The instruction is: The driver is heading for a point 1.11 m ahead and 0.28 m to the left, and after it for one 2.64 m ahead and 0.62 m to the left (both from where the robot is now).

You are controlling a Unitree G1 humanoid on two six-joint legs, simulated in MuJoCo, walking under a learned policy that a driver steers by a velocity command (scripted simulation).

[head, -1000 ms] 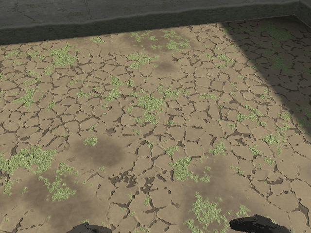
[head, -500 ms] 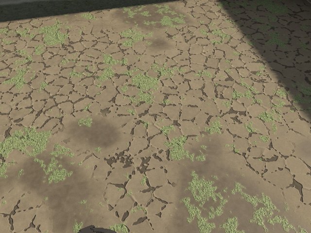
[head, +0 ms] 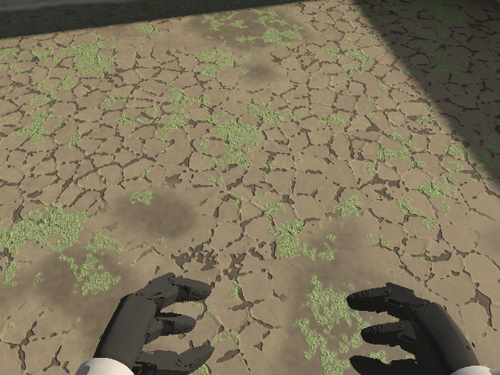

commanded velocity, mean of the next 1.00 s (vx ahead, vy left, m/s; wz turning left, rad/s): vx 0.83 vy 0.00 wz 0.00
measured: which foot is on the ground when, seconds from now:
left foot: down 0.00-1.00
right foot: down 0.00-1.00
